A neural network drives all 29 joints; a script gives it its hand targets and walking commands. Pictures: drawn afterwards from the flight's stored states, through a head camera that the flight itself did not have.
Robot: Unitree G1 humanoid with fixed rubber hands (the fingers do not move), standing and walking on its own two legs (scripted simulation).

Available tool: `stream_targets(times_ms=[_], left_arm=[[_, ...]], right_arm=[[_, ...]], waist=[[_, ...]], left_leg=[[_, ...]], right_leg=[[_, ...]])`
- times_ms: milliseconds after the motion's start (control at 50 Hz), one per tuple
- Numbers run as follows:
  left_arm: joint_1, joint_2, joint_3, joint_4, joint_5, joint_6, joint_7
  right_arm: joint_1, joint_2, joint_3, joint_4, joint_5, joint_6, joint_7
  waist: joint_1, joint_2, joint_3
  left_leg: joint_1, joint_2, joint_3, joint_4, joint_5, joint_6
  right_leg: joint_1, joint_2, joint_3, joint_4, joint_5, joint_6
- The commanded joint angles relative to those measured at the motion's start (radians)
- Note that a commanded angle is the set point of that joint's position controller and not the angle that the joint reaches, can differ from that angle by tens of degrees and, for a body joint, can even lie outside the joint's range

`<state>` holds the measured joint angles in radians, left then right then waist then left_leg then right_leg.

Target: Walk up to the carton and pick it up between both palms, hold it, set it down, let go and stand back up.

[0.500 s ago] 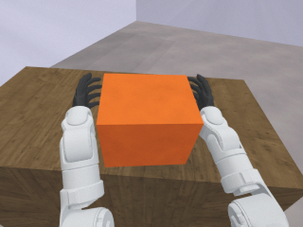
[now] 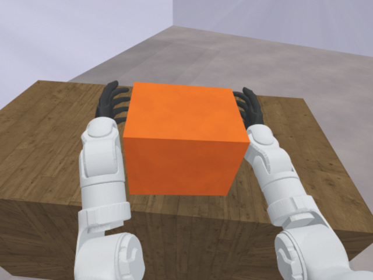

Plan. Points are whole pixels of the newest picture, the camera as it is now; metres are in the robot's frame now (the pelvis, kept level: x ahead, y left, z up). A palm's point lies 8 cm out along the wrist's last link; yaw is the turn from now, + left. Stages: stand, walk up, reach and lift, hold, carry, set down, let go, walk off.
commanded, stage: hold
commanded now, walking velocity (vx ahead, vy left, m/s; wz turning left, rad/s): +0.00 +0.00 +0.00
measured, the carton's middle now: (181, 140) +0.36 +0.01 +0.16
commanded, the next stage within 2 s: none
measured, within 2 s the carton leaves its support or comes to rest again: neither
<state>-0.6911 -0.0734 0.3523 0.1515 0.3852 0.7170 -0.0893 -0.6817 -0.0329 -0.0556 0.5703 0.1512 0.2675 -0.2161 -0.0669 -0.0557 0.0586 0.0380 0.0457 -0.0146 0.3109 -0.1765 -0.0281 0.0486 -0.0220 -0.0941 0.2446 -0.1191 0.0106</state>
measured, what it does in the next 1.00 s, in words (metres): stands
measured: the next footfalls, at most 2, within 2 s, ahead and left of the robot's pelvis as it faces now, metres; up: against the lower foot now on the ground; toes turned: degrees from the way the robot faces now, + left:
none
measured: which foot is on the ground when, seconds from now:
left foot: down 0.00-1.00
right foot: down 0.00-1.00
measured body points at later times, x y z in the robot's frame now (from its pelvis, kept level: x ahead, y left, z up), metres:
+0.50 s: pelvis +0.01 +0.01 +0.00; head -0.03 +0.04 +0.45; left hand +0.37 +0.16 +0.19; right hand +0.37 -0.14 +0.18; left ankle +0.01 +0.14 -0.75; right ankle +0.02 -0.12 -0.75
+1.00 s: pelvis -0.01 +0.00 +0.00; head -0.05 +0.02 +0.45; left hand +0.38 +0.16 +0.21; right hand +0.38 -0.15 +0.19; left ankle +0.01 +0.14 -0.75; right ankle +0.02 -0.12 -0.75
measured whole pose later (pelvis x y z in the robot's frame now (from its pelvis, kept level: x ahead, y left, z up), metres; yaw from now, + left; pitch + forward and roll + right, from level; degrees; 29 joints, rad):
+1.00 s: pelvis -0.01 +0.00 +0.00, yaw +0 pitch -9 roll -1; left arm -0.72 -0.07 0.37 0.17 0.39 0.72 -0.09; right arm -0.70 -0.02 -0.08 0.58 0.13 0.26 -0.21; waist -0.06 -0.05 0.05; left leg 0.02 0.04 -0.02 0.30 -0.16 -0.03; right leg 0.03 -0.02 -0.09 0.24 -0.11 0.01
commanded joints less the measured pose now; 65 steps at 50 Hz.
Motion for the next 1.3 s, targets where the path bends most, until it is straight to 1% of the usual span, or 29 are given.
stream_targets(times_ms=[0, 40, 60, 120, 160, 200, 220, 240, 280, 300, 320, 340, 360, 380, 400, 420, 440, 480, 580, 620, 660, 740, 880, 960, 1020, 1060, 1140, 1220, 1280], left_arm=[[-0.491, -0.489, -0.458, 0.002, -0.136, -0.033, -0.127], [-0.499, -0.504, -0.484, -0.032, -0.146, -0.039, -0.121], [-0.481, -0.516, -0.480, -0.005, -0.142, -0.036, -0.119], [-0.496, -0.522, -0.527, -0.086, -0.165, -0.042, -0.107], [-0.435, -0.543, -0.569, -0.126, -0.182, -0.036, -0.102], [-0.434, -0.529, -0.592, -0.188, -0.197, -0.035, -0.101], [-0.409, -0.530, -0.581, -0.163, -0.188, -0.027, -0.103], [-0.377, -0.529, -0.575, -0.170, -0.180, -0.023, -0.104], [-0.344, -0.505, -0.565, -0.182, -0.165, -0.005, -0.110], [-0.330, -0.486, -0.552, -0.192, -0.160, 0.001, -0.113], [-0.320, -0.499, -0.545, -0.183, -0.157, 0.010, -0.117], [-0.320, -0.502, -0.541, -0.182, -0.155, 0.015, -0.122], [-0.334, -0.486, -0.535, -0.203, -0.154, 0.014, -0.121], [-0.318, -0.503, -0.597, -0.309, -0.189, 0.004, -0.115], [-0.330, -0.491, -0.617, -0.329, -0.201, 0.001, -0.110], [-0.349, -0.503, -0.644, -0.339, -0.219, -0.003, -0.105], [-0.359, -0.499, -0.647, -0.326, -0.219, -0.006, -0.102], [-0.346, -0.488, -0.622, -0.285, -0.204, -0.008, -0.100], [-0.392, -0.472, -0.513, -0.152, -0.149, 0.004, -0.106], [-0.427, -0.474, -0.482, -0.110, -0.139, 0.003, -0.109], [-0.463, -0.477, -0.468, -0.080, -0.142, -0.004, -0.108], [-0.511, -0.480, -0.446, -0.034, -0.153, -0.024, -0.102], [-0.490, -0.460, -0.373, 0.034, -0.112, -0.024, -0.116], [-0.467, -0.477, -0.393, 0.006, -0.108, -0.020, -0.131], [-0.446, -0.497, -0.438, -0.045, -0.123, -0.020, -0.134], [-0.434, -0.507, -0.471, -0.083, -0.133, -0.019, -0.133], [-0.416, -0.512, -0.517, -0.132, -0.143, -0.015, -0.121], [-0.408, -0.515, -0.541, -0.151, -0.145, -0.011, -0.105], [-0.409, -0.519, -0.551, -0.155, -0.149, -0.011, -0.093]], right_arm=[[-0.794, 0.582, 0.388, -0.316, 0.071, -0.076, 0.082], [-0.781, 0.581, 0.394, -0.329, 0.083, -0.077, 0.089], [-0.810, 0.578, 0.393, -0.359, 0.091, -0.081, 0.090], [-0.753, 0.573, 0.394, -0.350, 0.103, -0.072, 0.086], [-0.725, 0.560, 0.429, -0.394, 0.134, -0.072, 0.082], [-0.681, 0.557, 0.444, -0.401, 0.141, -0.057, 0.072], [-0.701, 0.552, 0.444, -0.442, 0.149, -0.057, 0.068], [-0.689, 0.550, 0.460, -0.445, 0.152, -0.050, 0.064], [-0.640, 0.527, 0.453, -0.420, 0.150, -0.032, 0.059], [-0.610, 0.522, 0.456, -0.409, 0.147, -0.024, 0.060], [-0.631, 0.519, 0.457, -0.441, 0.157, -0.023, 0.062], [-0.650, 0.519, 0.460, -0.456, 0.157, -0.024, 0.061], [-0.651, 0.527, 0.475, -0.458, 0.161, -0.023, 0.063], [-0.571, 0.520, 0.477, -0.508, 0.166, -0.034, 0.060], [-0.606, 0.517, 0.496, -0.539, 0.172, -0.035, 0.055], [-0.622, 0.527, 0.502, -0.564, 0.177, -0.036, 0.051], [-0.639, 0.531, 0.502, -0.576, 0.175, -0.036, 0.053], [-0.630, 0.516, 0.491, -0.547, 0.153, -0.032, 0.059], [-0.645, 0.509, 0.405, -0.410, 0.075, -0.027, 0.096], [-0.688, 0.521, 0.377, -0.389, 0.056, -0.037, 0.111], [-0.741, 0.537, 0.360, -0.385, 0.045, -0.051, 0.118], [-0.809, 0.564, 0.347, -0.366, 0.030, -0.074, 0.117], [-0.765, 0.558, 0.333, -0.271, 0.029, -0.073, 0.105], [-0.757, 0.555, 0.357, -0.297, 0.061, -0.079, 0.091], [-0.750, 0.553, 0.391, -0.343, 0.092, -0.083, 0.079], [-0.735, 0.548, 0.409, -0.369, 0.108, -0.082, 0.073], [-0.696, 0.530, 0.415, -0.388, 0.116, -0.074, 0.075], [-0.678, 0.506, 0.394, -0.386, 0.104, -0.072, 0.093], [-0.690, 0.497, 0.385, -0.396, 0.096, -0.077, 0.105]], waist=[[-0.015, 0.034, -0.279], [-0.012, 0.078, -0.298], [-0.003, 0.069, -0.306], [-0.034, 0.099, -0.341], [-0.036, 0.115, -0.381], [-0.051, 0.110, -0.395], [-0.043, 0.109, -0.367], [-0.035, 0.098, -0.373], [-0.049, 0.097, -0.320], [-0.048, 0.091, -0.303], [-0.033, 0.078, -0.272], [-0.033, 0.076, -0.271], [-0.025, 0.065, -0.290], [-0.065, 0.080, -0.353], [-0.049, 0.097, -0.377], [-0.058, 0.096, -0.397], [-0.053, 0.105, -0.393], [-0.042, 0.090, -0.348], [-0.009, 0.056, -0.219], [0.001, 0.053, -0.225], [0.006, 0.050, -0.264], [0.013, 0.032, -0.344], [0.013, 0.013, -0.312], [-0.005, 0.022, -0.319], [-0.023, 0.039, -0.340], [-0.032, 0.056, -0.342], [-0.042, 0.091, -0.307], [-0.040, 0.113, -0.276], [-0.036, 0.115, -0.288]], left_leg=[[-0.026, -0.098, 0.076, -0.024, 0.188, 0.022], [-0.013, -0.089, 0.071, -0.018, 0.207, 0.012], [-0.014, -0.089, 0.075, -0.011, 0.221, 0.010], [0.043, -0.087, 0.061, 0.020, 0.323, -0.017], [0.095, -0.084, 0.053, 0.052, 0.432, -0.034], [0.103, -0.091, 0.045, 0.060, 0.464, -0.042], [0.075, -0.092, 0.047, 0.060, 0.460, -0.041], [0.081, -0.091, 0.046, 0.058, 0.478, -0.036], [0.079, -0.085, 0.040, 0.042, 0.463, -0.043], [0.083, -0.087, 0.051, 0.037, 0.438, -0.038], [0.062, -0.086, 0.041, 0.036, 0.445, -0.039], [0.051, -0.086, 0.043, 0.033, 0.436, -0.037], [0.055, -0.087, 0.046, 0.033, 0.447, -0.033], [0.066, -0.081, 0.048, 0.053, 0.538, -0.055], [0.074, -0.084, 0.041, 0.066, 0.560, -0.059], [0.080, -0.084, 0.038, 0.073, 0.564, -0.063], [0.081, -0.087, 0.040, 0.079, 0.563, -0.062], [0.057, -0.086, 0.042, 0.056, 0.482, -0.049], [-0.070, -0.074, 0.069, -0.068, 0.116, 0.010], [-0.102, -0.075, 0.076, -0.089, 0.043, 0.028], [-0.105, -0.079, 0.082, -0.086, 0.020, 0.038], [-0.082, -0.091, 0.090, -0.063, 0.023, 0.053], [-0.071, -0.100, 0.093, -0.063, 0.058, 0.054], [-0.031, -0.102, 0.086, -0.032, 0.177, 0.033], [0.008, -0.100, 0.077, 0.003, 0.291, 0.011], [0.027, -0.096, 0.071, 0.019, 0.350, -0.004], [0.033, -0.085, 0.063, 0.022, 0.387, -0.025], [0.022, -0.072, 0.059, 0.003, 0.355, -0.031], [0.023, -0.066, 0.057, -0.003, 0.330, -0.029]], right_leg=[[0.124, 0.070, -0.017, 0.001, 0.101, 0.025], [0.112, 0.072, -0.023, 0.001, 0.082, 0.014], [0.114, 0.078, -0.024, 0.001, 0.075, 0.015], [0.099, 0.088, -0.032, 0.011, 0.140, 0.012], [0.118, 0.096, -0.032, 0.019, 0.198, 0.005], [0.126, 0.092, -0.028, 0.019, 0.236, 0.006], [0.132, 0.091, -0.033, 0.021, 0.237, 0.008], [0.153, 0.089, -0.028, 0.024, 0.263, 0.012], [0.149, 0.090, -0.029, 0.018, 0.247, 0.014], [0.147, 0.091, -0.029, 0.015, 0.227, 0.013], [0.139, 0.095, -0.032, 0.015, 0.231, 0.008], [0.146, 0.092, -0.030, 0.014, 0.232, 0.009], [0.163, 0.096, -0.029, 0.017, 0.259, 0.012], [0.200, 0.109, -0.032, 0.032, 0.331, 0.019], [0.199, 0.107, -0.033, 0.033, 0.341, 0.017], [0.185, 0.109, -0.033, 0.034, 0.343, 0.019], [0.176, 0.105, -0.030, 0.031, 0.344, 0.016], [0.161, 0.097, -0.027, 0.021, 0.294, 0.016], [0.107, 0.073, -0.020, -0.012, 0.013, 0.011], [0.111, 0.066, -0.016, -0.014, -0.035, 0.008], [0.112, 0.063, -0.014, -0.014, -0.044, 0.009], [0.109, 0.059, -0.011, -0.012, -0.022, 0.017], [0.137, 0.061, -0.016, -0.012, 0.027, 0.033], [0.174, 0.071, -0.022, -0.001, 0.139, 0.037], [0.190, 0.079, -0.027, 0.011, 0.224, 0.037], [0.187, 0.084, -0.031, 0.015, 0.245, 0.033], [0.154, 0.091, -0.038, 0.012, 0.191, 0.020], [0.121, 0.094, -0.042, 0.006, 0.103, 0.007], [0.110, 0.096, -0.042, 0.006, 0.074, 0.002]])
